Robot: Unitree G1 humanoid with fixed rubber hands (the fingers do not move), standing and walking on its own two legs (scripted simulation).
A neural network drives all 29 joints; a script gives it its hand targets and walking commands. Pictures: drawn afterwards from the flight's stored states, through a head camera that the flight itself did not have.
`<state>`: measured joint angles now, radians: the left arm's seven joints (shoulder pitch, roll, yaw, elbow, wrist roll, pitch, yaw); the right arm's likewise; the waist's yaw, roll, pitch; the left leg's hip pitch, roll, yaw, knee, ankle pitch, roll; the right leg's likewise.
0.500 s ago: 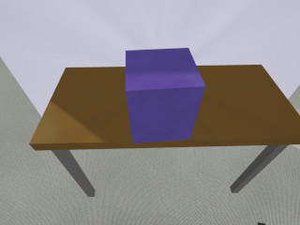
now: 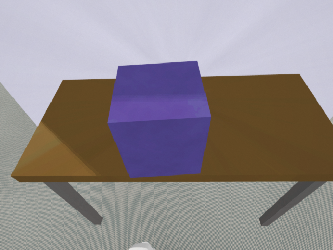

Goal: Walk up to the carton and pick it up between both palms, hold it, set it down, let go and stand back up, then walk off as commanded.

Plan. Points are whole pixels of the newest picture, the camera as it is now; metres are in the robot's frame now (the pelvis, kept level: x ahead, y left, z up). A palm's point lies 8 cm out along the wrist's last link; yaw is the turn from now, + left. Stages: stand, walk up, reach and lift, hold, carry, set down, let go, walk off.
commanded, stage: walk up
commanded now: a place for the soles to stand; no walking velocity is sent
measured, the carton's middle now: (161, 122) +0.43 +0.04 +0.04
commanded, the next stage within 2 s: reach and lift in 1.90 s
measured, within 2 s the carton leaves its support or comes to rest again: neither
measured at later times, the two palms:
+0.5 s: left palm out of the picture +0.14 +0.33 -0.10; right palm (293, 223) +0.21 -0.30 -0.09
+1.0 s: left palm out of the picture +0.11 +0.34 -0.10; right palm out of the picture +0.14 -0.29 -0.11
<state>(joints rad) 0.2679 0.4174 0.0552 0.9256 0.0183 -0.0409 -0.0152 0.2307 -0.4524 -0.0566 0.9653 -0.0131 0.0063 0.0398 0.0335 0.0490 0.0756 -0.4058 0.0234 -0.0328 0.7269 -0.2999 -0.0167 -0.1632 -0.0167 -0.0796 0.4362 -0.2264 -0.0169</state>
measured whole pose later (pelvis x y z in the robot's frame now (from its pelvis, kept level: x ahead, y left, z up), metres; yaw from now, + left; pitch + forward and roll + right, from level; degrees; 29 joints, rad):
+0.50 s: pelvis +0.06 +0.01 +0.00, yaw +1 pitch -3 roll +0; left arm 0.09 0.42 -0.01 1.06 0.00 -0.03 0.01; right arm 0.00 -0.40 -0.01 1.04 0.00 0.01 0.01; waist 0.02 0.01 0.06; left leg -0.18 0.02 -0.01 0.42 -0.19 -0.02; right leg -0.06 -0.02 -0.05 0.39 -0.28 0.01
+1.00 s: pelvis +0.05 +0.02 +0.00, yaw +2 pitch -2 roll -1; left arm 0.12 0.41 0.01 1.11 0.02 -0.03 0.01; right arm 0.10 -0.40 -0.02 1.11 -0.03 0.03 0.03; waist -0.01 0.01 0.04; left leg -0.19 0.00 -0.02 0.39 -0.16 0.00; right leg -0.05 -0.04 -0.06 0.33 -0.25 0.03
